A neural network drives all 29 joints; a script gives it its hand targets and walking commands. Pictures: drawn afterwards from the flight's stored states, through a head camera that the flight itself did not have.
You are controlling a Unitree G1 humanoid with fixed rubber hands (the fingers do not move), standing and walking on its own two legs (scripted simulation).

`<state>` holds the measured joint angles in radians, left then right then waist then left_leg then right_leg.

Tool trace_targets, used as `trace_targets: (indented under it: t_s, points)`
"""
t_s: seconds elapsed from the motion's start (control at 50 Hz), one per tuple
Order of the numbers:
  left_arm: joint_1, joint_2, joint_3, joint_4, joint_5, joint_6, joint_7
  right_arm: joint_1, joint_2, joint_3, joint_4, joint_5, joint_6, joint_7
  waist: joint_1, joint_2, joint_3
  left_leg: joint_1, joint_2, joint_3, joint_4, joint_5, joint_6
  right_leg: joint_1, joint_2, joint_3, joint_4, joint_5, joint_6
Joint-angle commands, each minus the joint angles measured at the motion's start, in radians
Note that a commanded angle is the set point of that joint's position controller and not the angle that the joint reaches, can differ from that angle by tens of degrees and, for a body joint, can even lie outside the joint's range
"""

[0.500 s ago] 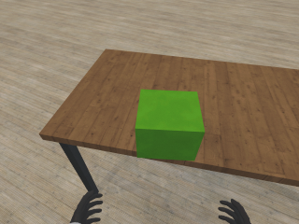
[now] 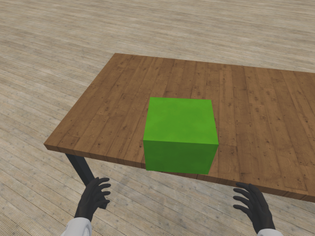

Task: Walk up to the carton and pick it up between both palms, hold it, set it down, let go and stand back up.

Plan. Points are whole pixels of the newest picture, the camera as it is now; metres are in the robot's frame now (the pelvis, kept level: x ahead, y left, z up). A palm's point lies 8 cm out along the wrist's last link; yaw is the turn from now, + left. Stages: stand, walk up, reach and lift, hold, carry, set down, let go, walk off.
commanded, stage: reach and lift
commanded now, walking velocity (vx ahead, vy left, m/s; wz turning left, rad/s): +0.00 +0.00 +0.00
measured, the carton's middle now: (178, 135) +0.43 +0.00 +0.00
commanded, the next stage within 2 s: none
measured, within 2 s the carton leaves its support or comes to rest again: neither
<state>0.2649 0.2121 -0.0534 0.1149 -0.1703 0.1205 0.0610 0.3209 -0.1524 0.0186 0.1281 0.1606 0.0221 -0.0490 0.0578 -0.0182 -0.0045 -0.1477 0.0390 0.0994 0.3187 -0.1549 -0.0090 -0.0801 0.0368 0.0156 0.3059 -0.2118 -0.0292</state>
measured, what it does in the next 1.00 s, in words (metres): stands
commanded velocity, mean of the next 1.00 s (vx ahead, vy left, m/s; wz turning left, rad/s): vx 0.00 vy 0.00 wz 0.00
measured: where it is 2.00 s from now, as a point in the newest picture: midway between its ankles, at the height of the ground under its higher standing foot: outside the picture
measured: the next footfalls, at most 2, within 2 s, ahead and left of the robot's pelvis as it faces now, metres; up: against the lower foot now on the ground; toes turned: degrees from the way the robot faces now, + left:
none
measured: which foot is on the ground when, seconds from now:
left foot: down 0.00-1.00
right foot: down 0.00-1.00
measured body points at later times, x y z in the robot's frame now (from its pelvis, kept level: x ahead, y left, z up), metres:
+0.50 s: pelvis +0.02 -0.01 +0.00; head +0.00 +0.00 +0.45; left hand +0.26 +0.21 +0.01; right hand +0.28 -0.20 +0.02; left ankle +0.01 +0.12 -0.75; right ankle -0.03 -0.10 -0.75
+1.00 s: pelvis -0.01 +0.00 +0.00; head +0.00 +0.01 +0.45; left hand +0.34 +0.21 +0.08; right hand +0.36 -0.19 +0.08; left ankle +0.01 +0.12 -0.75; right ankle -0.03 -0.10 -0.75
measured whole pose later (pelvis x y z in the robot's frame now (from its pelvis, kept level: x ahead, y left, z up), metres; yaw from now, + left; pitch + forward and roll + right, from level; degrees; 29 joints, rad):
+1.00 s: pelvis -0.01 +0.00 +0.00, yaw +1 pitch +0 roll +0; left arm -0.34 0.23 0.07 0.30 -0.18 0.31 0.05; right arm -0.36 -0.23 0.01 0.42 0.29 0.15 -0.14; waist 0.01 -0.03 0.02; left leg -0.17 0.04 0.08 0.30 -0.13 -0.01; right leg -0.10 0.04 -0.01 0.30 -0.20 -0.03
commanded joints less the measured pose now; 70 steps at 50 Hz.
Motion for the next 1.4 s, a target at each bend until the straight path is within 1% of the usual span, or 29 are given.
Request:
trace_targets:
  t_s: [0.0, 0.08, 0.16, 0.26, 0.32, 0.36, 0.4, 0.46, 0.52, 0.58, 0.62, 0.68, 0.74, 0.82, 0.9, 1.0, 1.12, 1.24, 1.38]
  points:
    - [-0.100, 0.092, 0.039, -0.144, -0.008, -0.092, -0.004, -0.075, -0.101, -0.029, -0.163, 0.015, -0.067, -0.008, -0.004, 0.027, -0.077, 0.241, 0.000, -0.045, 0.018, 0.250, -0.027, -0.195, -0.032, 0.017, -0.109, 0.160, 0.032]
    - [-0.123, 0.101, 0.039, -0.120, -0.018, -0.158, -0.009, -0.100, -0.115, -0.020, -0.157, 0.033, -0.102, -0.014, -0.008, 0.024, -0.086, 0.236, -0.006, -0.050, 0.026, 0.275, -0.025, -0.161, -0.035, 0.021, -0.101, 0.222, 0.034]
    - [-0.153, 0.106, 0.041, -0.072, -0.023, -0.237, -0.016, -0.136, -0.128, -0.010, -0.128, 0.050, -0.150, -0.017, -0.014, 0.018, -0.099, 0.222, -0.014, -0.054, 0.029, 0.289, -0.023, -0.118, -0.037, 0.026, -0.086, 0.294, 0.040]
    - [-0.208, 0.101, 0.041, 0.013, -0.022, -0.345, -0.018, -0.206, -0.137, 0.004, -0.055, 0.061, -0.218, -0.018, -0.025, 0.006, -0.117, 0.182, -0.025, -0.059, 0.025, 0.279, -0.020, -0.054, -0.040, 0.035, -0.060, 0.380, 0.050]
    - [-0.256, 0.098, 0.041, 0.064, -0.023, -0.369, -0.018, -0.273, -0.137, 0.012, 0.002, 0.065, -0.232, -0.020, -0.033, -0.005, -0.126, 0.153, -0.029, -0.061, 0.010, 0.246, -0.014, -0.027, -0.043, 0.041, -0.050, 0.407, 0.057]
    - [-0.299, 0.101, 0.043, 0.073, -0.025, -0.354, -0.018, -0.328, -0.136, 0.015, 0.028, 0.071, -0.221, -0.023, -0.037, -0.009, -0.139, 0.141, -0.029, -0.062, -0.003, 0.227, -0.009, -0.017, -0.045, 0.043, -0.048, 0.419, 0.062]
    - [-0.345, 0.107, 0.050, 0.053, -0.026, -0.313, -0.018, -0.386, -0.141, 0.015, 0.033, 0.084, -0.197, -0.028, -0.039, -0.009, -0.157, 0.143, -0.030, -0.063, -0.011, 0.227, -0.005, -0.011, -0.045, 0.043, -0.046, 0.439, 0.067]
    - [-0.401, 0.117, 0.073, -0.008, -0.013, -0.241, -0.021, -0.449, -0.163, 0.015, 0.005, 0.109, -0.168, -0.042, -0.037, -0.007, -0.194, 0.172, -0.034, -0.063, -0.006, 0.285, -0.005, 0.006, -0.041, 0.036, -0.038, 0.513, 0.076]
    - [-0.443, 0.112, 0.103, -0.061, 0.005, -0.134, -0.034, -0.492, -0.171, 0.018, -0.005, 0.133, -0.119, -0.064, -0.039, 0.003, -0.209, 0.223, -0.036, -0.067, -0.005, 0.341, -0.012, -0.001, -0.039, 0.026, -0.048, 0.544, 0.081]
    - [-0.490, 0.100, 0.130, -0.126, 0.020, 0.000, -0.049, -0.541, -0.175, 0.015, -0.025, 0.148, -0.052, -0.088, -0.044, 0.022, -0.210, 0.271, -0.035, -0.074, -0.007, 0.364, -0.025, -0.034, -0.031, 0.013, -0.068, 0.505, 0.078]
    - [-0.523, 0.089, 0.141, -0.137, 0.027, 0.066, -0.054, -0.578, -0.181, 0.009, -0.022, 0.155, -0.013, -0.095, -0.047, 0.032, -0.205, 0.290, -0.033, -0.079, -0.008, 0.356, -0.034, -0.057, -0.023, 0.007, -0.080, 0.462, 0.071]
    - [-0.585, 0.079, 0.147, -0.124, 0.027, 0.129, -0.057, -0.641, -0.188, -0.001, -0.005, 0.159, 0.032, -0.100, -0.053, 0.037, -0.194, 0.300, -0.030, -0.084, -0.012, 0.317, -0.038, -0.082, -0.017, -0.001, -0.090, 0.405, 0.064]
    - [-0.666, 0.083, 0.150, -0.110, 0.022, 0.164, -0.050, -0.722, -0.193, -0.018, 0.011, 0.155, 0.064, -0.100, -0.055, 0.038, -0.191, 0.297, -0.025, -0.085, -0.017, 0.259, -0.035, -0.108, -0.013, -0.008, -0.092, 0.346, 0.061]
    - [-0.787, 0.099, 0.152, -0.074, 0.009, 0.174, -0.032, -0.846, -0.199, -0.043, 0.043, 0.138, 0.088, -0.095, -0.053, 0.037, -0.218, 0.286, -0.018, -0.084, -0.019, 0.190, -0.019, -0.137, -0.009, -0.014, -0.084, 0.287, 0.061]
    - [-0.913, 0.120, 0.154, -0.016, -0.008, 0.159, -0.015, -0.980, -0.209, -0.058, 0.090, 0.123, 0.094, -0.090, -0.049, 0.032, -0.290, 0.277, -0.016, -0.080, -0.008, 0.173, 0.000, -0.146, -0.008, -0.014, -0.067, 0.279, 0.062]
    - [-1.042, 0.146, 0.168, 0.072, -0.012, 0.135, -0.008, -1.123, -0.222, -0.054, 0.175, 0.120, 0.093, -0.093, -0.044, 0.023, -0.410, 0.272, -0.021, -0.076, 0.017, 0.231, 0.017, -0.131, -0.006, -0.009, -0.043, 0.340, 0.066]
    - [-1.167, 0.164, 0.191, 0.187, 0.003, 0.119, -0.016, -1.264, -0.234, -0.040, 0.297, 0.130, 0.096, -0.106, -0.048, 0.018, -0.508, 0.262, -0.031, -0.074, 0.038, 0.300, 0.023, -0.115, -0.002, -0.009, -0.029, 0.417, 0.072]
    - [-1.295, 0.177, 0.189, 0.298, 0.004, 0.101, -0.016, -1.400, -0.251, -0.043, 0.411, 0.134, 0.103, -0.111, -0.062, 0.025, -0.564, 0.256, -0.034, -0.077, 0.053, 0.319, 0.022, -0.142, 0.004, -0.018, -0.027, 0.428, 0.068]
    - [-1.443, 0.199, 0.167, 0.421, -0.013, 0.069, -0.003, -1.554, -0.282, -0.040, 0.540, 0.147, 0.101, -0.102, -0.070, 0.040, -0.642, 0.253, -0.030, -0.085, 0.078, 0.363, 0.020, -0.185, 0.009, -0.029, -0.018, 0.459, 0.066]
